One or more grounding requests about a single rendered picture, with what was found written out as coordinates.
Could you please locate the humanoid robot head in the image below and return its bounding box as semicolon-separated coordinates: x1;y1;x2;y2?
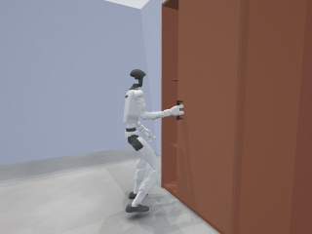
129;69;146;91

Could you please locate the robot right forearm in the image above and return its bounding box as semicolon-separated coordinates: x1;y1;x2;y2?
143;109;172;120

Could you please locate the handle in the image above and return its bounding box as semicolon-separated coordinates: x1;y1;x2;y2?
176;100;183;120

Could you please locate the robot left forearm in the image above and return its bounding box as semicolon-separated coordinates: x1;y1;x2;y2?
136;122;145;132

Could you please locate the right robot hand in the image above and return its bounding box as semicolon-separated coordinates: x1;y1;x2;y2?
170;104;184;116

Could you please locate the left robot shin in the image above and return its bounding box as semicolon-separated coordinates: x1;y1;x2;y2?
134;163;147;194

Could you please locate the right robot upper arm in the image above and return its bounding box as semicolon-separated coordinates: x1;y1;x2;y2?
133;90;148;120

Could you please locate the left robot hand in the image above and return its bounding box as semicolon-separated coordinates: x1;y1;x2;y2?
141;129;156;143

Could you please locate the wardrobe door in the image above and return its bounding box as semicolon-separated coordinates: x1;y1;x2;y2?
176;0;244;234
233;0;303;234

